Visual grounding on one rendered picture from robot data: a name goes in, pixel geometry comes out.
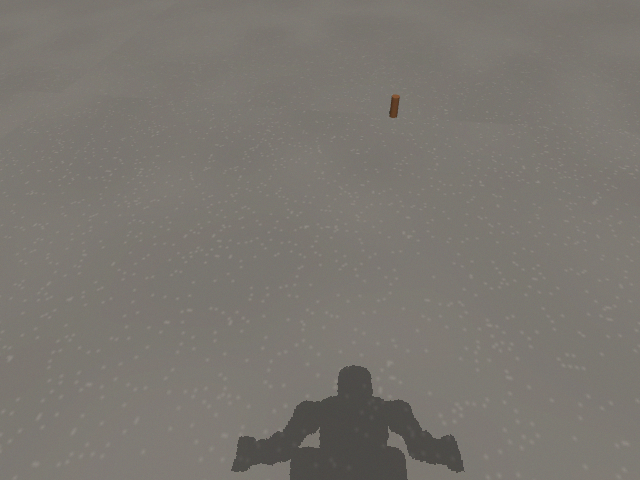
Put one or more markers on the can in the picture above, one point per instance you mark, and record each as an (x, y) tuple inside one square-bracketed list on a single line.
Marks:
[(394, 105)]

